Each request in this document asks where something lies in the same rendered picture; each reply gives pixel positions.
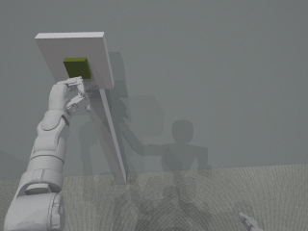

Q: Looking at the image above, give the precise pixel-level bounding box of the robot left forearm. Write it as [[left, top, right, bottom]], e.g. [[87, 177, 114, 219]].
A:
[[3, 109, 70, 231]]

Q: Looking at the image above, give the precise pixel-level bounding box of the left robot hand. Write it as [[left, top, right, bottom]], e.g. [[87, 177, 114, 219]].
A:
[[48, 76, 91, 119]]

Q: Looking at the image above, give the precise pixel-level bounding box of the button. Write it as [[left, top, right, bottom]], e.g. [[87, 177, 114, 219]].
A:
[[64, 57, 91, 79]]

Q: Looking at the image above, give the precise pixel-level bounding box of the right robot hand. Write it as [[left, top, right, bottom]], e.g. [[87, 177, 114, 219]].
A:
[[238, 213, 264, 231]]

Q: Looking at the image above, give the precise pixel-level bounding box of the panel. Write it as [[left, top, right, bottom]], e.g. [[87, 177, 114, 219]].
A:
[[35, 32, 126, 186]]

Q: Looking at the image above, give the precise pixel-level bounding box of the left robot upper arm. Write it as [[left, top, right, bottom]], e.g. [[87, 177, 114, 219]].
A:
[[6, 192, 65, 231]]

